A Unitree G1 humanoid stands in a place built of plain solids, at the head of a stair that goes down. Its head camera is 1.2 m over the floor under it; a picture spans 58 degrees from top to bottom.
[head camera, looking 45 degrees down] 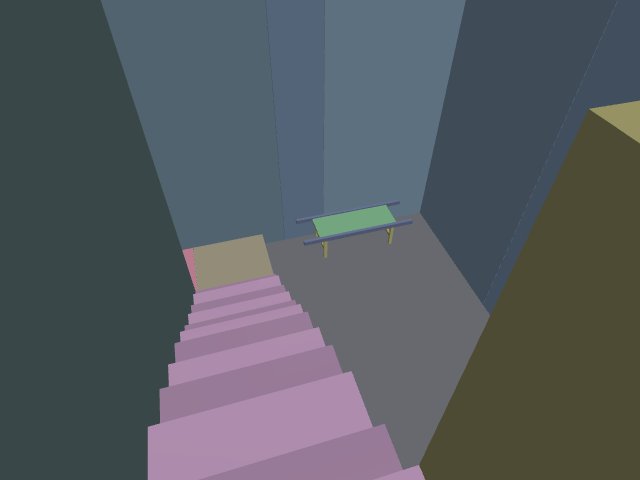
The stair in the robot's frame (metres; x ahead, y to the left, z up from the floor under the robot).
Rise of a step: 0.18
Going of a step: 0.22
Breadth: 0.87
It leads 16 degrees to the left of straight ahead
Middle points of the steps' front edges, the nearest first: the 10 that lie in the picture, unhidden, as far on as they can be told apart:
0.44 0.21 -0.18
0.72 0.29 -0.37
0.95 0.36 -0.55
1.16 0.42 -0.73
1.39 0.49 -0.91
1.59 0.55 -1.10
1.76 0.59 -1.28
1.98 0.66 -1.47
2.20 0.72 -1.65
2.45 0.80 -1.83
